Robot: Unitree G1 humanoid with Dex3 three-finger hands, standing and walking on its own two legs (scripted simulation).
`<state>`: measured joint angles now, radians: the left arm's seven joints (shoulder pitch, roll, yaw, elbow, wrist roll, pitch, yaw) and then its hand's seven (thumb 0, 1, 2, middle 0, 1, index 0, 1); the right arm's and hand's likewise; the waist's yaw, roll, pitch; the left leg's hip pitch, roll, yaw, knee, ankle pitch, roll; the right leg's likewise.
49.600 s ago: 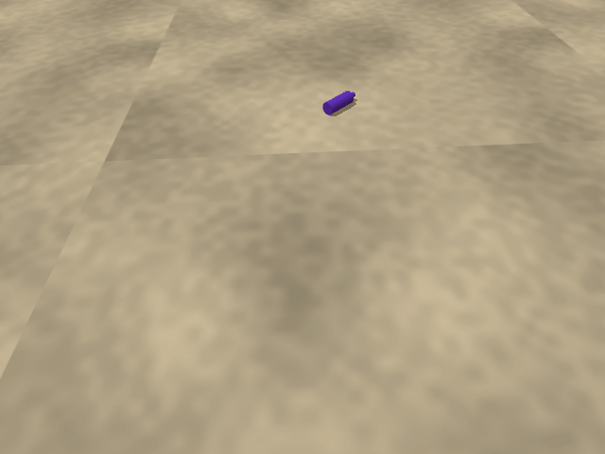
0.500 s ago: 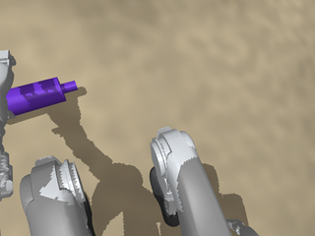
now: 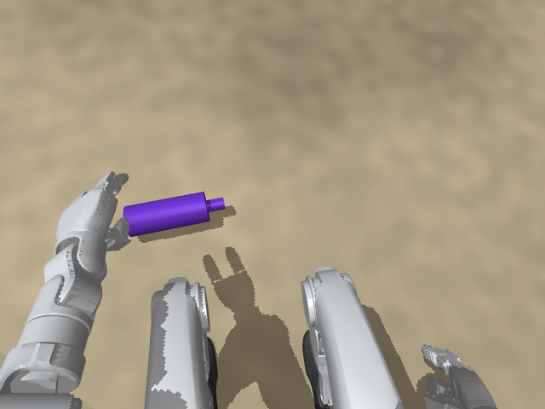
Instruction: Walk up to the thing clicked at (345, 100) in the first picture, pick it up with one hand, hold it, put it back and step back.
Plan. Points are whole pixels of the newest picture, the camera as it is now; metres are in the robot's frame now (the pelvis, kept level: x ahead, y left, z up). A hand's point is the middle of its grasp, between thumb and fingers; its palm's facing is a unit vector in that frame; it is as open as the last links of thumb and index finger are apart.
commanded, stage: home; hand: left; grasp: from above
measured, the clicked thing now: (177, 212) +0.53 +0.20 -0.42
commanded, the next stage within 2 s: none
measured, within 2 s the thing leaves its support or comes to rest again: neither
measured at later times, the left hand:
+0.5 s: hand (50, 303) +0.27 +0.20 +0.10, palm faces +0.06 -0.95 -0.31, open 7.4 cm
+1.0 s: hand out of the picture +0.22 +0.21 +0.22, palm faces +0.18 -0.96 -0.20, open 7.4 cm
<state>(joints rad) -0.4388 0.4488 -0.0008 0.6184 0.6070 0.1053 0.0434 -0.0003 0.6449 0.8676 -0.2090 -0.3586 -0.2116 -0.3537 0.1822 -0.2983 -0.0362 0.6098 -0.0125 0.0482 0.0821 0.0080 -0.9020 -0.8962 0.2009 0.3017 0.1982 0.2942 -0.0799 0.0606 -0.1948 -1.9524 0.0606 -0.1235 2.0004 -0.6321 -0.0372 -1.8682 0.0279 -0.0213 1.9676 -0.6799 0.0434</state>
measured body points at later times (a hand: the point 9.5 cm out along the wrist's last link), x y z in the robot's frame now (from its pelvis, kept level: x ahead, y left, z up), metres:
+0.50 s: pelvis +0.04 +0.00 +0.18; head +0.12 +0.02 +0.63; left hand +0.26 +0.25 +0.13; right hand +0.24 -0.22 +0.10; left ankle +0.09 +0.14 -0.42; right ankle +0.08 -0.14 -0.42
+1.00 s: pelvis +0.08 +0.01 +0.26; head +0.09 +0.01 +0.71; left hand +0.21 +0.26 +0.23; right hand +0.28 -0.22 +0.20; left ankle +0.09 +0.14 -0.42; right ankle +0.08 -0.14 -0.42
